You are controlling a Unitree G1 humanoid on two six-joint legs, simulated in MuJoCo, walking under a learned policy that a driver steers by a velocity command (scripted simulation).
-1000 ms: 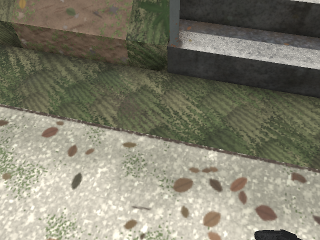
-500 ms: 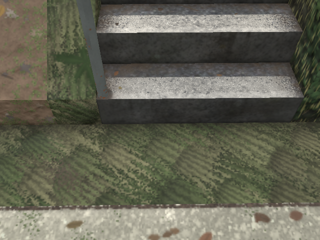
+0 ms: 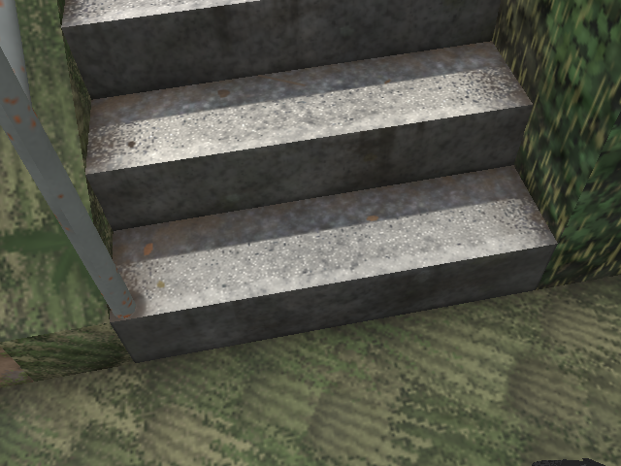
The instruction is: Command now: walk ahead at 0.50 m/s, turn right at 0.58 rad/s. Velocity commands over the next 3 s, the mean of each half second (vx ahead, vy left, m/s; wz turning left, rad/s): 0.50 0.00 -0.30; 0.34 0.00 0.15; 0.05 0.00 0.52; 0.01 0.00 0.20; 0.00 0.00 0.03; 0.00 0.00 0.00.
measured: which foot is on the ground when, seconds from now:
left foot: up 0.00-0.12, down 0.14-0.64, up 0.66-1.00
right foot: down 0.00-0.14, up 0.16-0.62, down 0.64-1.00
